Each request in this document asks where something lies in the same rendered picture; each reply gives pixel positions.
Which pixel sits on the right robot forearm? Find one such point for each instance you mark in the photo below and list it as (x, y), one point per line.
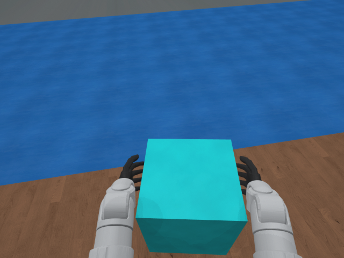
(271, 226)

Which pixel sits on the carton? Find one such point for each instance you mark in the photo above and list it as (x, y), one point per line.
(190, 198)

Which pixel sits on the left robot forearm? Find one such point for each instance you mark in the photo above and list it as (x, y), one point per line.
(115, 222)

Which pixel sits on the right robot hand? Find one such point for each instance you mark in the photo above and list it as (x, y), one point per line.
(251, 172)

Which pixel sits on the left robot hand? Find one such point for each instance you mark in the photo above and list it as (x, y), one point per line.
(129, 166)

